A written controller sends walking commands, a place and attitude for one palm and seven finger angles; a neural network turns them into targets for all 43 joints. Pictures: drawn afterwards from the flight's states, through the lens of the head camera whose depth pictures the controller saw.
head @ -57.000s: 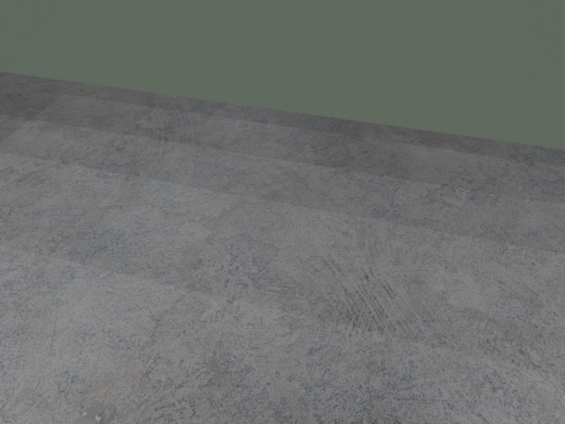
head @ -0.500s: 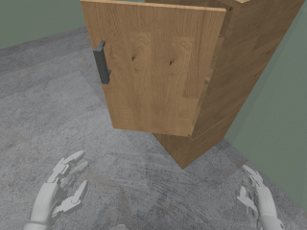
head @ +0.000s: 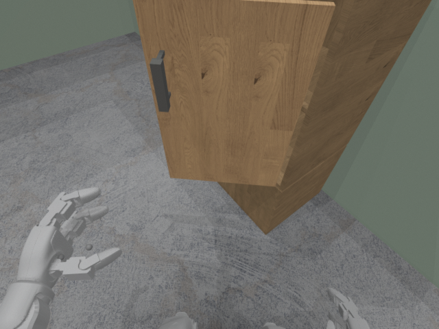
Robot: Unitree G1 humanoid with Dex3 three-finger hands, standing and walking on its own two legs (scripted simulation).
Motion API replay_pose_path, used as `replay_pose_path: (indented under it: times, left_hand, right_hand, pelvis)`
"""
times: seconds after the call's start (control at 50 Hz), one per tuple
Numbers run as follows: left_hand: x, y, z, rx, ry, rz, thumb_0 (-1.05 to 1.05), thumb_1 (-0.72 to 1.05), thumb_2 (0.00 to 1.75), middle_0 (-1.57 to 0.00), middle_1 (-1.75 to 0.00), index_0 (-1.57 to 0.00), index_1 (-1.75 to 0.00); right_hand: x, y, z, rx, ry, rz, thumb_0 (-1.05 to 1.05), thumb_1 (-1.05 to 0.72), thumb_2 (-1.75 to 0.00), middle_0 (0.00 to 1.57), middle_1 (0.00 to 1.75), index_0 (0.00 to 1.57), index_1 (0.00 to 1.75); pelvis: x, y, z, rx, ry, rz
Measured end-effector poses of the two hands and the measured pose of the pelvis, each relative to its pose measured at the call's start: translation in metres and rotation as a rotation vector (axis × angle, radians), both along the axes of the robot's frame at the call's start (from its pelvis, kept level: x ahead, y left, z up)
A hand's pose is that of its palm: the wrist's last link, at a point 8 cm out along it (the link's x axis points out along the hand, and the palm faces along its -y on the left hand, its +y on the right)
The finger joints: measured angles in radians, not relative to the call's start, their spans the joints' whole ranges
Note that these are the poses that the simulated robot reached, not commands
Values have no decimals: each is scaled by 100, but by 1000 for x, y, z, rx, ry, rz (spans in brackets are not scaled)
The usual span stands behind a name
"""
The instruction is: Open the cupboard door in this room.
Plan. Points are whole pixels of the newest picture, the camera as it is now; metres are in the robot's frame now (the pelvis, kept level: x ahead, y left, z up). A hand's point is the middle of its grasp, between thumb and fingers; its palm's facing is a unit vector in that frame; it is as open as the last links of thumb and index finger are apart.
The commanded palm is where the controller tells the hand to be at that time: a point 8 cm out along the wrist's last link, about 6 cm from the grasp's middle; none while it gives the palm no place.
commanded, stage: raise the hand with hooked fingers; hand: left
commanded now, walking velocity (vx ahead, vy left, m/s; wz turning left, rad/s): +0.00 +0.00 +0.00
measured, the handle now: (162, 81) +0.61 +0.16 +0.11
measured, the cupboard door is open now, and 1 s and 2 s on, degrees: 47 47 47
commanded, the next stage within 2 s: move the hooked fingers beside the handle in 1.24 s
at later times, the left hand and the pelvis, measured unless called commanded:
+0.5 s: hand (57, 212) +0.27 +0.27 +0.10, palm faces +0.00 -1.00 -0.05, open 13.8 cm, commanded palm +0.25 +0.31 +0.12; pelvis +0.01 +0.01 +0.02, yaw +2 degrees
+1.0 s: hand (71, 178) +0.32 +0.25 +0.13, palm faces -0.02 -1.00 -0.03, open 14.0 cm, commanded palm +0.29 +0.30 +0.14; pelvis +0.03 -0.02 +0.03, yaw +1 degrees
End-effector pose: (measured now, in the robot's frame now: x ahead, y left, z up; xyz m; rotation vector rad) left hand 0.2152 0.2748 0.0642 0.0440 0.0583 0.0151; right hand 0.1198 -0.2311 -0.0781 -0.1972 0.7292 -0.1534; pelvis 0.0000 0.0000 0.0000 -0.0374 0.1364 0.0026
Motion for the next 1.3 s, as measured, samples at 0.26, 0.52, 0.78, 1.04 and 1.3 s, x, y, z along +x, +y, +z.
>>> replay_pose_path:
  times: [0.26,0.52,0.78,1.04,1.3]
  left_hand:
    - [17,20,19,20,-52,-64,0,-21,42,-28,-101,-28,-101]
    - [40,46,44,10,2,-20,-1,-46,32,-29,-117,-30,-117]
    - [74,57,79,20,-28,-11,-1,-50,30,-30,-120,-30,-120]
    - [83,28,68,-9,-23,-29,-1,-50,30,-30,-120,-30,-120]
    - [82,23,72,-13,-26,-30,-1,-50,30,-30,-120,-30,-120]
  right_hand:
    - [38,-4,35,-94,-129,49,2,-90,-90,20,30,20,30]
    - [69,15,46,-42,-155,115,2,-90,-90,20,30,21,30]
    - [55,-15,35,-50,-50,67,2,-90,-90,20,30,21,30]
    - [49,-48,37,-69,-38,22,2,-90,-90,20,30,20,30]
    - [55,-47,34,-42,-55,20,2,-90,-90,20,30,20,30]
  pelvis:
    - [3,13,8,-11,-43,19]
    - [15,8,22,-5,-72,27]
    - [26,-8,30,8,-74,26]
    - [32,-24,32,25,-62,7]
    - [30,-30,32,28,-67,6]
